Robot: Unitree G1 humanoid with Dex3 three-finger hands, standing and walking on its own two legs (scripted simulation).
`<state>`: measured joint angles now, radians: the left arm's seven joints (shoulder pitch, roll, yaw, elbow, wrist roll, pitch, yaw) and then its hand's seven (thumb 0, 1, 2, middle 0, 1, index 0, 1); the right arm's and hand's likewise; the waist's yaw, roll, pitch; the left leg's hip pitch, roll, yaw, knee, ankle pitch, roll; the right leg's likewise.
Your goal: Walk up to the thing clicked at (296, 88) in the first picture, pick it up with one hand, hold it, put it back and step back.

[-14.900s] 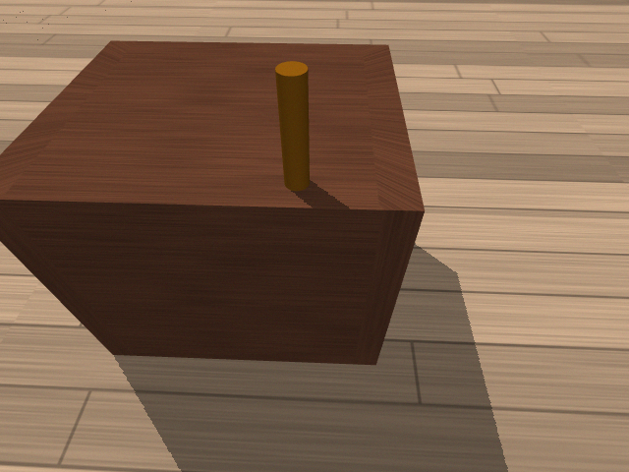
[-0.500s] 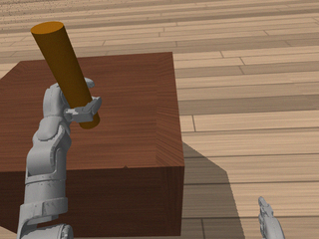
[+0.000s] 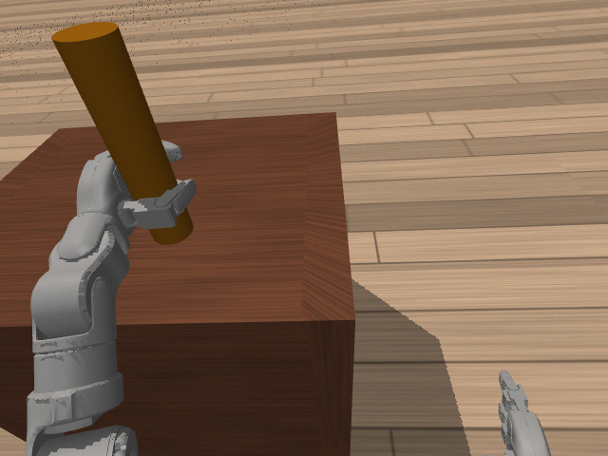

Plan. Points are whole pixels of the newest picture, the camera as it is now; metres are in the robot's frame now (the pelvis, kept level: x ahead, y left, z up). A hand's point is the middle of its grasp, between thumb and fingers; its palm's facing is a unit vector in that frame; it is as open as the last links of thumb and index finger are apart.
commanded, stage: lift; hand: left
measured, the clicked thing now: (138, 152) +0.35 +0.18 +0.30
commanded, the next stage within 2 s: hold in 0.02 s
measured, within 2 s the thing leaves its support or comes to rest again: neither
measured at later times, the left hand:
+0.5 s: hand (151, 180) +0.33 +0.17 +0.27, palm faces +0.11 -0.99 -0.02, open 7.1 cm
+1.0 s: hand (153, 184) +0.32 +0.16 +0.27, palm faces +0.11 -0.99 -0.01, open 7.1 cm
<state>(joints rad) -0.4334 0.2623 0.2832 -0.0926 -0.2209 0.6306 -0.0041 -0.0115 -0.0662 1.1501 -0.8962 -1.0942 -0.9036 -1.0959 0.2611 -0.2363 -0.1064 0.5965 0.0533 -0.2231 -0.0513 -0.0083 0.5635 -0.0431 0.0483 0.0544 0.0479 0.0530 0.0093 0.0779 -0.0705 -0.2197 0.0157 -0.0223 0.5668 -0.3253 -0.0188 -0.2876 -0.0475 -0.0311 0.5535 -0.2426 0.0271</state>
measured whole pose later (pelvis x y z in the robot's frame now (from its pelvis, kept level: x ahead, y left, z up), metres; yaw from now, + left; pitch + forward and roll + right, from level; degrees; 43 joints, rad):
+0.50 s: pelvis -0.01 +0.01 +0.00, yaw +0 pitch -2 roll +0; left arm -0.47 0.28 0.29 -0.16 -0.24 0.74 -0.01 -0.01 -0.07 1.15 -0.90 -1.10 -0.90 -1.10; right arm 0.26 -0.24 -0.11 0.62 0.07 -0.26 -0.03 -0.01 0.56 -0.05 0.05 0.05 0.05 0.05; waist 0.02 0.08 -0.08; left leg -0.22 0.01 -0.02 0.58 -0.32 -0.01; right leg -0.29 -0.05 -0.02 0.55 -0.23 0.03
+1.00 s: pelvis -0.01 +0.01 +0.00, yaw +0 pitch -2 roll +0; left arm -0.47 0.27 0.29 -0.20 -0.26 0.81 0.01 -0.01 -0.07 1.15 -0.89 -1.10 -0.90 -1.10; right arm 0.26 -0.24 -0.11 0.62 0.08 -0.26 -0.02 -0.01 0.56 -0.05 0.05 0.05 0.05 0.05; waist 0.02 0.09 -0.08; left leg -0.23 0.01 -0.02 0.58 -0.32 -0.01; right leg -0.29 -0.06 -0.02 0.56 -0.23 0.04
